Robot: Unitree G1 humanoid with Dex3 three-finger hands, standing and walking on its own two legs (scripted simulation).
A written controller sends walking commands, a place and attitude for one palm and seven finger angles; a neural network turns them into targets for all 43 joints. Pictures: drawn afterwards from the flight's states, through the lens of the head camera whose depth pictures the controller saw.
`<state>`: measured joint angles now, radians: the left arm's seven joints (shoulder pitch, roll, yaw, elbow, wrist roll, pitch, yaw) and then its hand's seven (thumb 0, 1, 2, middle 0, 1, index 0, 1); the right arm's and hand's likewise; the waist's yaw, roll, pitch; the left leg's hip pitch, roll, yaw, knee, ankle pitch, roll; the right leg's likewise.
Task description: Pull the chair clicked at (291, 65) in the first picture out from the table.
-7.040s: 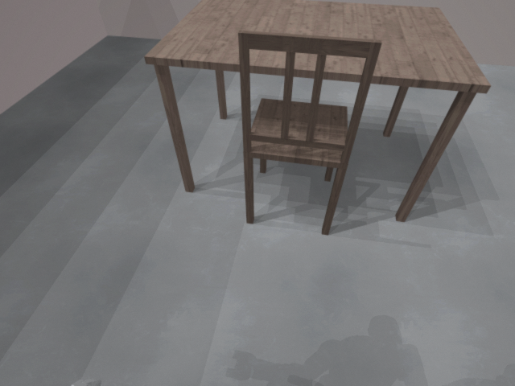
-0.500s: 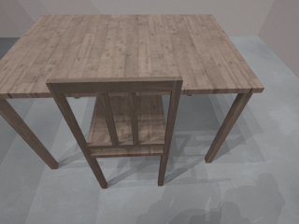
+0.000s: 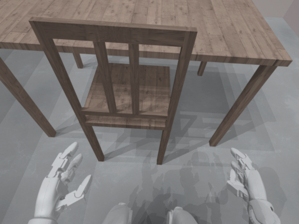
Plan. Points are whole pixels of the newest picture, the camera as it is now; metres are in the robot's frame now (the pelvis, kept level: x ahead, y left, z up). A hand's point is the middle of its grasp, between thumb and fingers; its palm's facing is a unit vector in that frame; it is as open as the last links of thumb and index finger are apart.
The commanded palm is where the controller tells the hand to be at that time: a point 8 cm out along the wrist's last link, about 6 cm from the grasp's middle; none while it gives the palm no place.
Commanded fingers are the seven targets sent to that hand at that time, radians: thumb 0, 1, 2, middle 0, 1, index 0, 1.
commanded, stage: raise the hand toward the chair's back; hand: left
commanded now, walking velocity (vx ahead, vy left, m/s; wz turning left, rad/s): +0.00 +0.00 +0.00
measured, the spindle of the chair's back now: (107, 82) +0.52 +0.20 +0.04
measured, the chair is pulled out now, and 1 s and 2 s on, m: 0.00 0.00 0.00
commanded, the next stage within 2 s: aim the fingers beside a spindle in 1.64 s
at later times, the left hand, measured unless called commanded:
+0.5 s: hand (73, 170) +0.23 +0.20 +0.05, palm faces +0.06 -1.00 -0.06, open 13.9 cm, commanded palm +0.19 +0.26 +0.05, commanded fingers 0.00 -0.24 0.41 -0.09 -0.12 -0.09 -0.12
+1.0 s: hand (57, 161) +0.24 +0.24 +0.06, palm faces +0.06 -1.00 -0.05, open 16.8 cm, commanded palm +0.22 +0.29 +0.07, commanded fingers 0.00 -0.50 0.30 -0.06 -0.08 -0.06 -0.08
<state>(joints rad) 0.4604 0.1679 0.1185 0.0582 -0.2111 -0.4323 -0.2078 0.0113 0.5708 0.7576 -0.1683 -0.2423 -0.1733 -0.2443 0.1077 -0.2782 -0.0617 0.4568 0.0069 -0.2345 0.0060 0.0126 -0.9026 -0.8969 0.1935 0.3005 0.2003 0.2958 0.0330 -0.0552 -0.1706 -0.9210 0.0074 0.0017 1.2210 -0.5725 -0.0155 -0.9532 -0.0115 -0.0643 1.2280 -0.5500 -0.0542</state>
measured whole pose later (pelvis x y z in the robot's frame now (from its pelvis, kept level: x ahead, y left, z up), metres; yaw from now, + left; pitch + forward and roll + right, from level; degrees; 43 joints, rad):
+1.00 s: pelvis +0.01 +0.04 +0.02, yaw +1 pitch +16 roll -3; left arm 0.33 0.24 0.19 0.01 -0.26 -0.35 -0.24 -0.01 -0.47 0.31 -0.06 -0.08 -0.06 -0.08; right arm 0.20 -0.22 0.04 0.53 0.01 -0.21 -0.05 0.01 -0.90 -0.90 0.20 0.30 0.21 0.30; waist 0.01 0.02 -0.15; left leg -0.90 -0.01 -0.03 1.16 -0.55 0.03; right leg -0.88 -0.02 -0.09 1.09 -0.50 0.00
